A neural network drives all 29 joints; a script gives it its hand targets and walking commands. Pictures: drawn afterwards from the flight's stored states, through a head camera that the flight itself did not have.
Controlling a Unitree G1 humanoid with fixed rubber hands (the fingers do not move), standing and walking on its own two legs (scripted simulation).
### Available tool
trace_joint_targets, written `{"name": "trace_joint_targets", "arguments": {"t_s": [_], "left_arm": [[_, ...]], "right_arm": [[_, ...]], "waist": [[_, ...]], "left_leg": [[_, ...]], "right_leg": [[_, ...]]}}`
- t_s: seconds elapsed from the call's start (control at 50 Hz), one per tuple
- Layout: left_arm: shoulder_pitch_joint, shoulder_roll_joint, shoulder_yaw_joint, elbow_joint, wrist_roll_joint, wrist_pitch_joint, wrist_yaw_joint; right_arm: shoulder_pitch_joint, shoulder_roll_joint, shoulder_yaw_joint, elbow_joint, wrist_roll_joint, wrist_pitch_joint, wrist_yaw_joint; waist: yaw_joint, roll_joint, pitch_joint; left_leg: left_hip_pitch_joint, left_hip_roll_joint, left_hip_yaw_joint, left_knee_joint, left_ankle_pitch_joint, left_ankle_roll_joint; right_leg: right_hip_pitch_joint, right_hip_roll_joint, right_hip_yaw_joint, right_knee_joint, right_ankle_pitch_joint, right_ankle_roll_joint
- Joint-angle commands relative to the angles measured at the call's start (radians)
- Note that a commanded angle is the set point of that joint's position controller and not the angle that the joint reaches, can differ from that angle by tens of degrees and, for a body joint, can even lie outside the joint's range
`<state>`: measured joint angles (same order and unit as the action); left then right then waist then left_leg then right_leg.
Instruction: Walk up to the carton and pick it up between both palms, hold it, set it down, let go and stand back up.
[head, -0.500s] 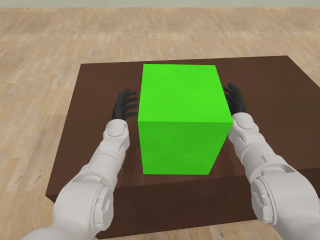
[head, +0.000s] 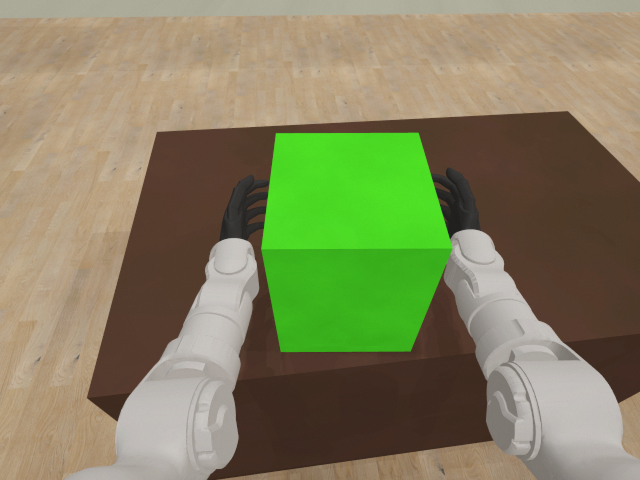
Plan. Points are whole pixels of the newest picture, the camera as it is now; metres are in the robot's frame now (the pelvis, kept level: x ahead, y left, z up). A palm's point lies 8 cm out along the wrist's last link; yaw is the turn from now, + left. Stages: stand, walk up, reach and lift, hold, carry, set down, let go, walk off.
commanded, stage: reach and lift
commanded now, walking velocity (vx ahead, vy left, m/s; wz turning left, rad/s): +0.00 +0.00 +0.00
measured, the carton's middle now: (346, 247) +0.45 +0.01 +0.03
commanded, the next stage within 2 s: none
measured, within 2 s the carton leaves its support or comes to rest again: leaves its support in 1.34 s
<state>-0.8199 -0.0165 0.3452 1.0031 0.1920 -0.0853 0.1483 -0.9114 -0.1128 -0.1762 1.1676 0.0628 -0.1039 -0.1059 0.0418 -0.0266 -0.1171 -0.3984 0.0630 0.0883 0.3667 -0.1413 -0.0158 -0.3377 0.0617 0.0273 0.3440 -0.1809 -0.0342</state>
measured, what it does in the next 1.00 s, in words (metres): stands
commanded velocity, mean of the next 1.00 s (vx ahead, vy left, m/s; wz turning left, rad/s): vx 0.00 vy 0.00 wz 0.00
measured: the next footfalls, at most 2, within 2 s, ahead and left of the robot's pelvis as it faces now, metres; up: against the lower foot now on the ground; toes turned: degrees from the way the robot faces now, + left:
none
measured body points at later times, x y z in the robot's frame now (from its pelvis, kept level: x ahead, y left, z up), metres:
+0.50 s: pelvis +0.01 +0.01 +0.00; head +0.04 +0.03 +0.45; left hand +0.41 +0.16 +0.09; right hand +0.42 -0.13 +0.09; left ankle +0.01 +0.13 -0.74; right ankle -0.02 -0.09 -0.74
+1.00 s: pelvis +0.00 +0.01 +0.01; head +0.02 +0.03 +0.45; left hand +0.39 +0.17 +0.09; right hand +0.41 -0.12 +0.09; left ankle +0.01 +0.13 -0.74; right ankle -0.02 -0.09 -0.74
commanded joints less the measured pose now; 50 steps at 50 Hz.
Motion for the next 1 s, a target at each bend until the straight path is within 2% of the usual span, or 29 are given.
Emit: {"name": "trace_joint_targets", "arguments": {"t_s": [0.0, 0.02, 0.06, 0.1, 0.14, 0.24, 0.38, 0.66, 0.98], "left_arm": [[-0.382, -0.116, 0.023, -0.156, 0.109, -0.015, -0.058], [-0.38, -0.183, 0.042, -0.163, 0.152, -0.01, -0.083], [-0.379, -0.404, 0.019, -0.166, 0.223, 0.009, -0.153], [-0.319, -0.48, 0.009, -0.174, 0.259, 0.042, -0.191], [-0.284, -0.481, 0.01, -0.208, 0.276, 0.081, -0.204], [-0.234, -0.477, -0.018, -0.303, 0.268, 0.158, -0.216], [-0.198, -0.534, -0.102, -0.352, 0.243, 0.181, -0.212], [-0.188, -0.547, -0.151, -0.372, 0.219, 0.201, -0.214], [-0.244, -0.535, -0.173, -0.366, 0.196, 0.194, -0.212]], "right_arm": [[-0.331, 0.188, -0.043, -0.141, -0.142, -0.035, 0.068], [-0.329, 0.27, -0.069, -0.154, -0.2, -0.039, 0.092], [-0.335, 0.521, -0.083, -0.188, -0.327, -0.047, 0.16], [-0.293, 0.61, -0.104, -0.228, -0.409, -0.05, 0.205], [-0.256, 0.635, -0.111, -0.252, -0.443, -0.045, 0.22], [-0.216, 0.634, -0.08, -0.294, -0.444, -0.043, 0.227], [-0.207, 0.622, -0.041, -0.301, -0.429, -0.088, 0.236], [-0.196, 0.615, -0.007, -0.308, -0.399, -0.09, 0.229], [-0.238, 0.605, -0.012, -0.314, -0.389, -0.099, 0.216]], "waist": [[0.023, 0.0, -0.389], [0.021, -0.001, -0.371], [0.014, -0.002, -0.341], [0.012, -0.002, -0.33], [0.013, -0.016, -0.295], [0.007, -0.019, -0.199], [-0.002, 0.01, -0.21], [-0.012, 0.0, -0.229], [-0.019, -0.001, -0.24]], "left_leg": [[0.326, -0.044, 0.017, 0.01, 0.31, 0.009], [0.332, -0.046, 0.02, -0.006, 0.302, 0.011], [0.347, -0.05, 0.026, -0.039, 0.28, 0.015], [0.36, -0.053, 0.036, -0.056, 0.279, 0.015], [0.345, -0.055, 0.048, -0.067, 0.271, 0.019], [0.352, -0.058, 0.057, -0.08, 0.259, 0.028], [0.463, -0.041, 0.05, -0.035, 0.363, 0.006], [0.447, -0.042, 0.041, -0.049, 0.307, 0.02], [0.451, -0.04, 0.035, -0.067, 0.251, 0.022]], "right_leg": [[0.168, -0.032, -0.026, -0.03, 0.406, 0.071], [0.195, -0.035, -0.031, -0.037, 0.416, 0.073], [0.264, -0.042, -0.043, -0.045, 0.453, 0.077], [0.336, -0.045, -0.055, -0.032, 0.516, 0.083], [0.386, -0.049, -0.062, -0.015, 0.56, 0.095], [0.391, -0.057, -0.077, 0.001, 0.574, 0.115], [0.288, -0.046, -0.107, -0.012, 0.54, 0.1], [0.284, -0.051, -0.109, -0.025, 0.513, 0.096], [0.274, -0.05, -0.113, -0.054, 0.4, 0.085]]}}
